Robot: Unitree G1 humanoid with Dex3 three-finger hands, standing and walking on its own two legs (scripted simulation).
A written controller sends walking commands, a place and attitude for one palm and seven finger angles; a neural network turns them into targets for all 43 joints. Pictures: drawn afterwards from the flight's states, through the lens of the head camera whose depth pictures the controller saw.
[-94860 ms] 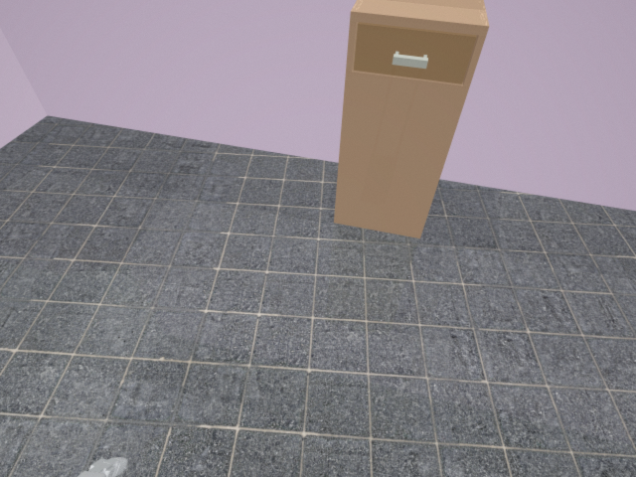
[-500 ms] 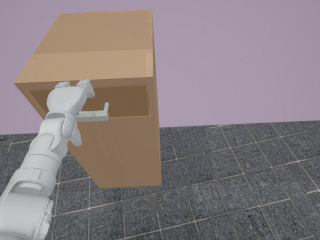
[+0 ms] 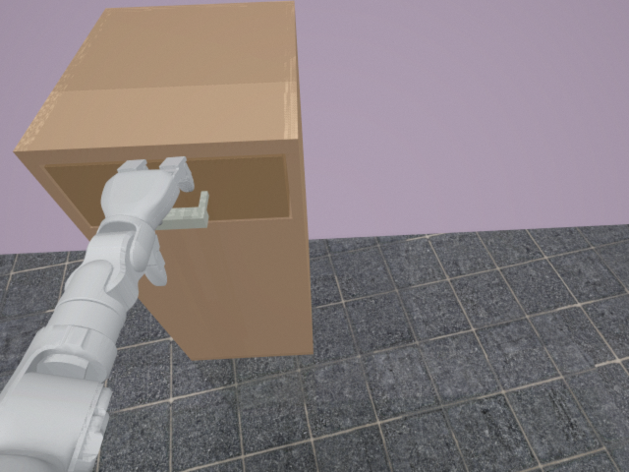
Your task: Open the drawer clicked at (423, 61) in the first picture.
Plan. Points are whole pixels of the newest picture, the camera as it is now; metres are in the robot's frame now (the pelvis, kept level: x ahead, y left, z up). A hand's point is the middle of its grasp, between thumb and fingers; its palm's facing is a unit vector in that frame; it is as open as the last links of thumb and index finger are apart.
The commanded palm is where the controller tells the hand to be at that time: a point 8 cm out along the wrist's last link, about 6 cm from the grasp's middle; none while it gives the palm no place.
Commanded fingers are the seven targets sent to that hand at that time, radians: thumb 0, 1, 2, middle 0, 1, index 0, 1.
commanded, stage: lower the fingers behind the handle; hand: left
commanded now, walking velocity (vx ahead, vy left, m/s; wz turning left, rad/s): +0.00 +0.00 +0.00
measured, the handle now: (175, 208) +0.49 +0.23 +0.02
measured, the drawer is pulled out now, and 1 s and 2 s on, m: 0.00 0.00 0.00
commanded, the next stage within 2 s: lift the fingers back up to retry in 1.30 s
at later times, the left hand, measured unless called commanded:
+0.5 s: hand (169, 233) +0.43 +0.22 +0.03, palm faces -0.02 -0.04 -1.00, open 13.9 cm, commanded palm +0.41 +0.22 +0.08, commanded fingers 0.00 -0.50 0.30 -0.30 -1.20 -0.30 -1.20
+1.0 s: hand (169, 234) +0.44 +0.22 +0.03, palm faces -0.01 -0.01 -1.00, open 13.9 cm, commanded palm +0.41 +0.22 +0.06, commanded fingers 0.00 -0.50 0.30 -0.30 -1.20 -0.30 -1.20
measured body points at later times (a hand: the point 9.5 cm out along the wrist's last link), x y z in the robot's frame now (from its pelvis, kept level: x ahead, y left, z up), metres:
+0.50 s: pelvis -0.01 +0.00 -0.01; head +0.06 -0.01 +0.44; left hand +0.43 +0.22 +0.09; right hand +0.05 -0.27 -0.14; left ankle +0.00 +0.12 -0.72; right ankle -0.03 -0.12 -0.72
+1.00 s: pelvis -0.01 +0.00 -0.01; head +0.05 -0.01 +0.43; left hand +0.43 +0.22 +0.08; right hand +0.03 -0.27 -0.15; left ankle +0.00 +0.12 -0.72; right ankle -0.03 -0.12 -0.72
